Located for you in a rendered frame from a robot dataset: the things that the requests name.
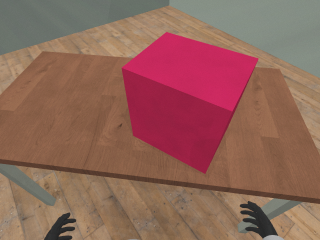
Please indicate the robot left hand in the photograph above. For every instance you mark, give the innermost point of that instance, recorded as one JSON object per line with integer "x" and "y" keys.
{"x": 56, "y": 229}

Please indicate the robot right hand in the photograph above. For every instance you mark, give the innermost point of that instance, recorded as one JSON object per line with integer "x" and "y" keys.
{"x": 265, "y": 227}

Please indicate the table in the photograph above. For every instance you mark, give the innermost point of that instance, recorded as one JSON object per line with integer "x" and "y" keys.
{"x": 69, "y": 112}

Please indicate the carton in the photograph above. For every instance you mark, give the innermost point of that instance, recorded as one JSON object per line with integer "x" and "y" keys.
{"x": 182, "y": 94}

